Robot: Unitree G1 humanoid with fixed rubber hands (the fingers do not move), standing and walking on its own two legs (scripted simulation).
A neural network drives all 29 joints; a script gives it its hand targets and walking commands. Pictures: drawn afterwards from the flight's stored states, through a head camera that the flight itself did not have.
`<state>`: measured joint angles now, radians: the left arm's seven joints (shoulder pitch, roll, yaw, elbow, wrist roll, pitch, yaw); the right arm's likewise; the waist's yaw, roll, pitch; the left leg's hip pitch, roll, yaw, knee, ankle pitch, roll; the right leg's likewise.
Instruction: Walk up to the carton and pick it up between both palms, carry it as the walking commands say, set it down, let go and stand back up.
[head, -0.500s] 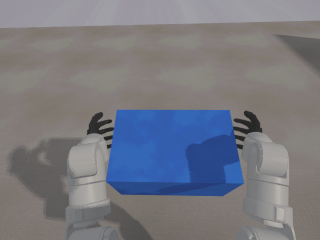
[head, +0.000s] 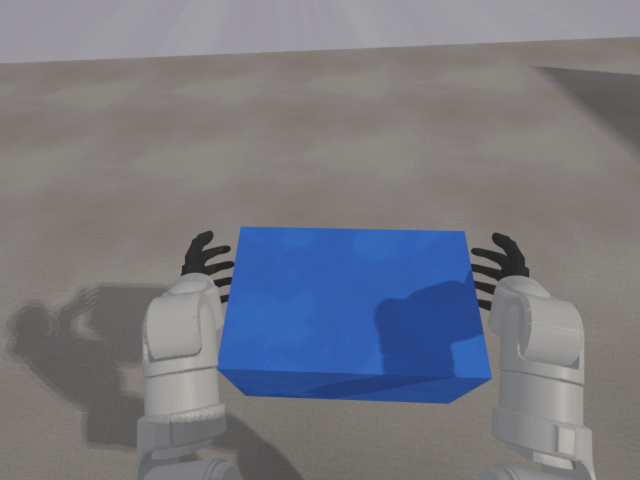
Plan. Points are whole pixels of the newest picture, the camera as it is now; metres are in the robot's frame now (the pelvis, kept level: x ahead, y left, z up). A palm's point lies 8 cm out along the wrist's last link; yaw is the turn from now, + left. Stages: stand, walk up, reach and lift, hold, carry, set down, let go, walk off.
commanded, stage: carry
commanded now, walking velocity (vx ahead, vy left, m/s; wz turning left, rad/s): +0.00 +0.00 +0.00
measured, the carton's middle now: (348, 318) +0.33 -0.01 +0.03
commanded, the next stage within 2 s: none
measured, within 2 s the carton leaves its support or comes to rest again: neither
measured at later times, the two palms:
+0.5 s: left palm (200, 287) +0.32 +0.17 +0.11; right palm (505, 288) +0.32 -0.19 +0.11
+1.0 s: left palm (199, 295) +0.31 +0.17 +0.10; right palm (502, 294) +0.31 -0.19 +0.10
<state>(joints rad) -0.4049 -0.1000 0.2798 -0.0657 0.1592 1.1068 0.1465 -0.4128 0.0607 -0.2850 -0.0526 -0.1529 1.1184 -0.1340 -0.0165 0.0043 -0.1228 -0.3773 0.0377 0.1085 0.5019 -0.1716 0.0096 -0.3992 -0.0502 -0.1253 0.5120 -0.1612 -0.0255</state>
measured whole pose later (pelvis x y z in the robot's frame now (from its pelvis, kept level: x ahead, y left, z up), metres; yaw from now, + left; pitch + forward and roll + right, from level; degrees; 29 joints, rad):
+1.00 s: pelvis +0.02 -0.01 +0.00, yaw +0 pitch +3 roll +1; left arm -0.29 -0.12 0.26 -0.14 0.15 1.06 0.12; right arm -0.30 0.08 -0.26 -0.12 -0.16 1.07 -0.11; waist 0.00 0.00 -0.12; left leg -0.34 0.05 0.10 0.51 -0.21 0.00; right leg -0.36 -0.05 -0.14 0.52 -0.20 -0.03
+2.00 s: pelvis +0.02 -0.01 +0.00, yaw +1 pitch +3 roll +0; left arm -0.24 -0.13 0.24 -0.26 0.12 1.05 0.13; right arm -0.25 0.09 -0.24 -0.25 -0.13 1.06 -0.12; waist -0.01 0.00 -0.09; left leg -0.38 0.05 0.08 0.55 -0.21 -0.01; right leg -0.39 -0.06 -0.15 0.56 -0.22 -0.03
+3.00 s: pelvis -0.13 -0.02 +0.00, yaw +14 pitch +2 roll +1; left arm -0.19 -0.14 0.21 -0.34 0.12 1.16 0.14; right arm -0.18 0.13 -0.25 -0.33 -0.15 1.16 -0.12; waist 0.02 -0.02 -0.14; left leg -0.31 0.02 0.10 0.54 -0.26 0.00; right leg -0.44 -0.11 -0.16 0.48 -0.07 0.00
